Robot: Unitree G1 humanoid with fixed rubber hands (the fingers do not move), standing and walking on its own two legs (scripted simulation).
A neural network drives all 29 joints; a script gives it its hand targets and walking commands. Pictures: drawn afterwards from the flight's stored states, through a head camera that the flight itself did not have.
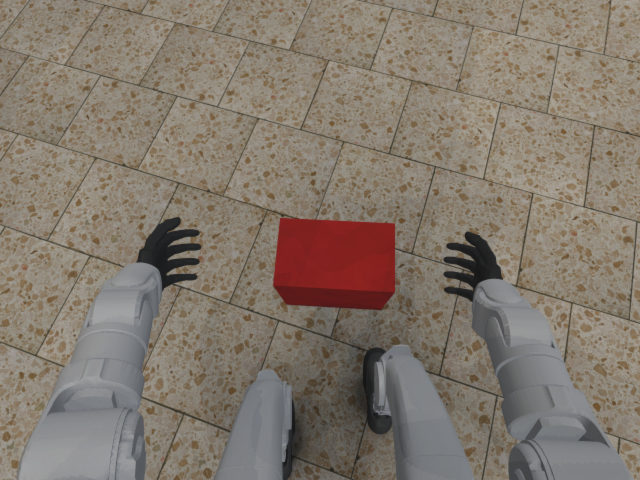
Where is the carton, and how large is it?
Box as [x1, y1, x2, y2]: [273, 218, 394, 309]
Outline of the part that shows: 280,218 273,285 286,304 380,309 394,292 394,223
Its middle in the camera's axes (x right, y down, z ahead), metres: +0.04 +0.08 +0.99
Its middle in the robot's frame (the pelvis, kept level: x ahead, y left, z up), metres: +0.48 -0.03 -0.55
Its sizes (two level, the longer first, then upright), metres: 0.263 0.158 0.260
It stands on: the floor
